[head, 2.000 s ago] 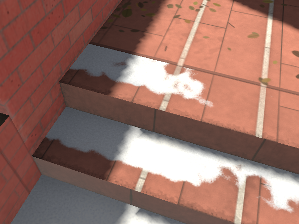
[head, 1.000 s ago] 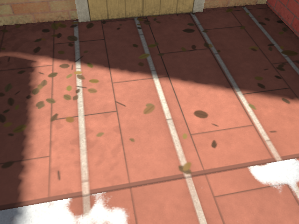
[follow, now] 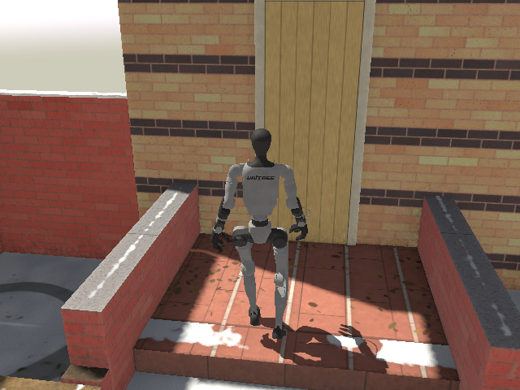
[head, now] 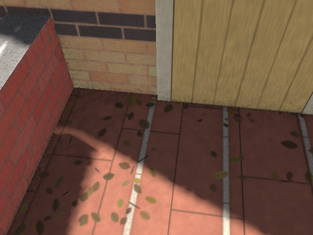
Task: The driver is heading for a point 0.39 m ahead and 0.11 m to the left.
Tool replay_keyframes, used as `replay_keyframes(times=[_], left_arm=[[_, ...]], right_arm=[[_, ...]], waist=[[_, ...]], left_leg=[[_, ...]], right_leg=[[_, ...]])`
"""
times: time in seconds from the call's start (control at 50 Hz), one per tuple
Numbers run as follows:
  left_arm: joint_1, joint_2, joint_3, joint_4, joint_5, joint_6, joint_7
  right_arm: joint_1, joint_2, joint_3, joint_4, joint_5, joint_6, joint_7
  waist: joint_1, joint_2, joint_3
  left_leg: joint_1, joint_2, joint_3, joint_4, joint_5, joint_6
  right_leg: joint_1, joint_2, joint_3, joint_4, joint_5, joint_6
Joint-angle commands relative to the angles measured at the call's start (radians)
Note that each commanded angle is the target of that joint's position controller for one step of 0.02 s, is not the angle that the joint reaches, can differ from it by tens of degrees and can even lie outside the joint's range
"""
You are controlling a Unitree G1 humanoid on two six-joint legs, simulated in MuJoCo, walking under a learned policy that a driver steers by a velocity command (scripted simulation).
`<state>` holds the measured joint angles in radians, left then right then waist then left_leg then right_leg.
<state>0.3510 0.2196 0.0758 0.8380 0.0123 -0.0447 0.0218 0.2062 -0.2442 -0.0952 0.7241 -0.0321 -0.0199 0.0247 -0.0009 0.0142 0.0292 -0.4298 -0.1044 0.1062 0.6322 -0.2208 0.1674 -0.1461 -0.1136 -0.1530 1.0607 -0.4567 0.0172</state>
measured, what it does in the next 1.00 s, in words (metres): walks ahead, turning left: right foot, then left foot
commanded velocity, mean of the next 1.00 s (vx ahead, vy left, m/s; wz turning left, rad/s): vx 0.27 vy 0.00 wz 0.32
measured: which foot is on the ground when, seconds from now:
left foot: down 0.00-0.46, up 0.48-0.86, down 0.88-1.00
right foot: up 0.00-0.44, down 0.46-1.00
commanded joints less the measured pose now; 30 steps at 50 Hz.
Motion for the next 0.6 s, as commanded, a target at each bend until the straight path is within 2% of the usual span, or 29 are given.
replay_keyframes(times=[0.02,0.04,0.06,0.1,0.12,0.14,0.22,0.26,0.3,0.34,0.38,0.42,0.44,0.46,0.48,0.5,0.52,0.54,0.56,0.58,0.6], left_arm=[[-0.153,0.091,0.004,-0.204,-0.006,-0.061,-0.015],[-0.13,0.101,0.008,-0.193,0.002,-0.065,-0.015],[-0.118,0.107,0.007,-0.195,0.02,-0.052,-0.016],[-0.097,0.105,0.002,-0.184,0.039,-0.015,-0.02],[-0.108,0.099,-0.004,-0.187,0.04,-0.005,-0.025],[-0.132,0.088,-0.011,-0.196,0.038,0.002,-0.028],[-0.291,0.073,-0.03,-0.237,0.034,0.012,-0.038],[-0.368,0.072,-0.038,-0.263,0.032,0.01,-0.039],[-0.43,0.077,-0.041,-0.284,0.024,0.005,-0.04],[-0.461,0.085,-0.042,-0.301,0.019,-0.006,-0.042],[-0.405,0.089,-0.039,-0.288,0.018,-0.02,-0.039],[-0.242,0.133,-0.019,-0.235,0.025,-0.032,-0.024],[-0.121,0.15,-0.009,-0.204,0.027,-0.047,-0.015],[0.009,0.197,0.0,-0.186,0.039,-0.061,-0.005],[0.038,0.285,0.018,-0.194,0.056,-0.058,-0.003],[0.071,0.235,0.012,-0.19,0.009,-0.036,-0.016],[-0.026,0.2,0.008,-0.194,-0.004,-0.032,-0.011],[-0.116,0.102,-0.019,-0.215,-0.006,-0.026,-0.009],[-0.142,0.067,-0.037,-0.207,-0.002,-0.028,-0.005],[-0.137,0.082,-0.037,-0.186,0.001,-0.031,-0.004],[-0.127,0.103,-0.033,-0.166,0.0,-0.037,-0.005]], right_arm=[[0.158,-0.191,-0.056,-0.043,0.022,-0.014,-0.02],[0.117,-0.15,-0.042,-0.052,0.023,-0.024,-0.021],[0.094,-0.121,-0.029,-0.055,0.029,-0.034,-0.023],[0.11,-0.11,-0.014,-0.049,0.032,-0.057,-0.024],[0.134,-0.122,-0.013,-0.04,0.034,-0.062,-0.025],[0.157,-0.137,-0.015,-0.033,0.029,-0.063,-0.026],[0.232,-0.143,-0.009,-0.014,0.026,-0.055,-0.025],[0.271,-0.156,-0.011,-0.003,0.027,-0.051,-0.03],[0.292,-0.164,-0.012,0.002,0.024,-0.048,-0.034],[0.295,-0.17,-0.011,0.005,0.018,-0.044,-0.04],[0.264,-0.173,-0.009,0.01,0.02,-0.041,-0.047],[0.228,-0.189,-0.011,0.009,0.023,-0.047,-0.049],[0.201,-0.193,-0.011,0.007,0.033,-0.053,-0.044],[0.203,-0.143,0.001,-0.019,0.041,-0.06,-0.04],[0.392,-0.054,0.014,-0.016,0.082,-0.05,-0.052],[0.417,-0.127,0.005,0.019,0.02,-0.039,-0.06],[0.402,-0.128,0.005,0.032,0.034,-0.028,-0.06],[0.297,-0.141,0.011,0.029,0.012,-0.017,-0.054],[0.212,-0.141,0.009,0.008,0.007,-0.007,-0.04],[0.19,-0.121,0.018,0.0,-0.01,0.009,-0.028],[0.196,-0.1,0.025,0.007,-0.014,0.026,-0.021]], waist=[[-0.063,-0.041,-0.09],[-0.019,-0.088,-0.064],[0.011,-0.076,-0.06],[0.024,-0.052,-0.077],[0.02,-0.038,-0.074],[0.011,-0.02,-0.061],[-0.052,0.038,-0.017],[-0.082,0.049,-0.016],[-0.104,0.053,-0.012],[-0.11,0.056,0.001],[-0.078,0.069,-0.008],[-0.01,0.086,-0.064],[0.062,0.065,-0.109],[0.103,0.007,-0.221],[0.026,-0.271,-0.384],[0.027,-0.174,-0.426],[-0.009,-0.207,-0.387],[-0.01,-0.092,-0.265],[-0.003,-0.098,-0.182],[-0.02,-0.083,-0.149],[-0.031,-0.085,-0.128]], left_leg=[[0.5,0.374,-0.66,-0.366,0.093,0.216],[0.404,0.324,-0.56,-0.365,0.199,0.166],[0.337,0.28,-0.497,-0.37,0.285,0.141],[0.299,0.25,-0.446,-0.384,0.366,0.128],[0.286,0.237,-0.427,-0.391,0.389,0.124],[0.285,0.225,-0.417,-0.4,0.389,0.121],[0.314,0.18,-0.391,-0.396,0.398,0.08],[0.359,0.182,-0.409,-0.375,0.423,0.068],[0.41,0.191,-0.429,-0.346,0.446,0.068],[0.438,0.202,-0.437,-0.311,0.533,0.055],[0.413,0.189,-0.413,-0.249,0.678,0.003],[0.395,0.167,-0.411,-0.12,0.855,-0.055],[0.363,0.128,-0.384,0.027,0.821,-0.082],[0.227,0.075,-0.359,0.248,0.51,-0.102],[-0.02,-0.093,-0.248,0.623,-0.369,-0.15],[-0.04,-0.06,-0.273,0.726,-0.395,-0.153],[-0.083,-0.037,-0.282,0.778,-0.305,-0.164],[-0.078,0.017,-0.245,0.708,-0.24,-0.171],[-0.073,0.033,-0.243,0.638,-0.227,-0.175],[-0.018,0.041,-0.227,0.58,-0.213,-0.18],[0.035,0.041,-0.209,0.535,-0.198,-0.179]], right_leg=[[-0.63,0.045,0.193,0.346,0.123,-0.007],[-0.567,0.012,0.198,0.253,0.162,-0.007],[-0.514,0.002,0.201,0.204,0.162,0.004],[-0.479,-0.006,0.196,0.14,0.148,0.026],[-0.487,-0.006,0.184,0.104,0.152,0.034],[-0.514,-0.005,0.174,0.06,0.176,0.038],[-0.583,0.014,0.152,-0.16,0.341,0.044],[-0.596,0.036,0.15,-0.254,0.402,0.045],[-0.606,0.054,0.149,-0.326,0.424,0.041],[-0.58,0.075,0.142,-0.395,0.44,0.022],[-0.428,0.108,0.142,-0.485,0.449,-0.011],[-0.202,0.161,0.129,-0.548,0.445,-0.05],[-0.049,0.133,0.134,-0.625,0.571,-0.072],[0.193,-0.03,0.257,-0.56,0.806,-0.103],[0.463,-0.383,0.634,-0.498,1.327,-0.291],[0.416,-0.354,0.719,-0.514,1.497,-0.312],[0.322,-0.341,0.692,-0.596,1.15,-0.341],[0.169,-0.245,0.571,-0.663,0.931,-0.29],[0.081,-0.185,0.469,-0.695,0.89,-0.25],[-0.005,-0.155,0.41,-0.74,0.853,-0.232],[-0.064,-0.135,0.36,-0.754,0.879,-0.22]])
